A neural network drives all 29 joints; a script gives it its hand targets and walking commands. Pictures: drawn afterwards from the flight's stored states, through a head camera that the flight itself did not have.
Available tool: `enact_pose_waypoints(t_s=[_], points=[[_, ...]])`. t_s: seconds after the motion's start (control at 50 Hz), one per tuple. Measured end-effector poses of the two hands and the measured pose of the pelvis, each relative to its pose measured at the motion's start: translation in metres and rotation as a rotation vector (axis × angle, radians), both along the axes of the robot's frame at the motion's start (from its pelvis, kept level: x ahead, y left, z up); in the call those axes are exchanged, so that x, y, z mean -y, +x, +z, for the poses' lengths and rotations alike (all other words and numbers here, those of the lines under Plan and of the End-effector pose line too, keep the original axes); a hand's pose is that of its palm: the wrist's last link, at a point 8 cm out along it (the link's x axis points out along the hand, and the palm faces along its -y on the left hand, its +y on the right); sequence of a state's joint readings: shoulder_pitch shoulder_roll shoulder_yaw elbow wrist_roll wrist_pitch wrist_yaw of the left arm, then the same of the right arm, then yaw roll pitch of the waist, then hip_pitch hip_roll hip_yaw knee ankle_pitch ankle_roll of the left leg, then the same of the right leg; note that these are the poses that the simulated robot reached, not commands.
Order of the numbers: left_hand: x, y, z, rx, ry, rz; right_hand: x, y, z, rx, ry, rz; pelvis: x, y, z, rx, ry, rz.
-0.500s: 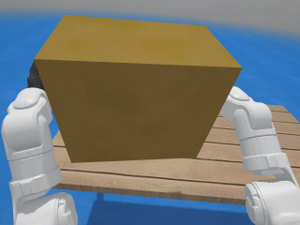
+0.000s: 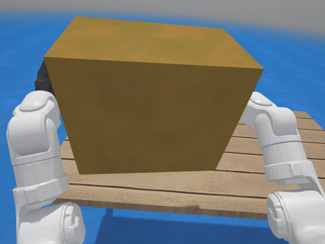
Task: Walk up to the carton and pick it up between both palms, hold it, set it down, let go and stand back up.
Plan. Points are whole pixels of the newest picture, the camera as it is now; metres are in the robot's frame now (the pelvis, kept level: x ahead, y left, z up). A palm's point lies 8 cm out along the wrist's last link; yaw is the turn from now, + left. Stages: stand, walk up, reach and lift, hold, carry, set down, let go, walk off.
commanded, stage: hold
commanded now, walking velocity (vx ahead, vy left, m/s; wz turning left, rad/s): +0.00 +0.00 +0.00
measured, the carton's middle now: (152, 100) +0.37 +0.01 +0.25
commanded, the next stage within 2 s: none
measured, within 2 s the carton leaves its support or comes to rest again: neither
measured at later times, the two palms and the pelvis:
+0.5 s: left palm (50, 95) +0.34 +0.21 +0.28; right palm (244, 96) +0.36 -0.19 +0.27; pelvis +0.01 +0.00 +0.00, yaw +0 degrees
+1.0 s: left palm (47, 92) +0.34 +0.21 +0.29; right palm (245, 92) +0.35 -0.19 +0.28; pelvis +0.00 -0.01 +0.00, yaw +1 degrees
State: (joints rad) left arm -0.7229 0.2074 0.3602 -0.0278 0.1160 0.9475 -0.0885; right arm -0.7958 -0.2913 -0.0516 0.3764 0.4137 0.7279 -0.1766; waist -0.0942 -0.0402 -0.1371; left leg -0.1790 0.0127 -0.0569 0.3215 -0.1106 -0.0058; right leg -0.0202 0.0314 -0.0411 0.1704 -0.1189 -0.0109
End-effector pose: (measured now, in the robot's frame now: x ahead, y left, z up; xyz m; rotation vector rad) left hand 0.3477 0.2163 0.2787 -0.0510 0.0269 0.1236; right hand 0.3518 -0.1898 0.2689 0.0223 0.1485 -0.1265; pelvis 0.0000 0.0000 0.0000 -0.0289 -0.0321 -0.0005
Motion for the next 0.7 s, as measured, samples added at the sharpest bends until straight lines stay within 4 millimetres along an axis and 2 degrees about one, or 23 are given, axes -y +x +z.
enact_pose_waypoints(t_s=[0.26, 0.7], points=[[0.004, 0.004, -0.003, -0.006, -0.002, 0.001, 0.004, 0.004, -0.001, -0.007, -0.011, 0.001, 0.000, 0.005, 0.000, 0.000, 0.003, -0.009], [0.005, -0.009, 0.006, 0.014, -0.007, 0.023, 0.005, 0.000, 0.008, 0.010, -0.017, 0.023, 0.009, 0.008, 0.000, 0.024, 0.007, 0.001]])
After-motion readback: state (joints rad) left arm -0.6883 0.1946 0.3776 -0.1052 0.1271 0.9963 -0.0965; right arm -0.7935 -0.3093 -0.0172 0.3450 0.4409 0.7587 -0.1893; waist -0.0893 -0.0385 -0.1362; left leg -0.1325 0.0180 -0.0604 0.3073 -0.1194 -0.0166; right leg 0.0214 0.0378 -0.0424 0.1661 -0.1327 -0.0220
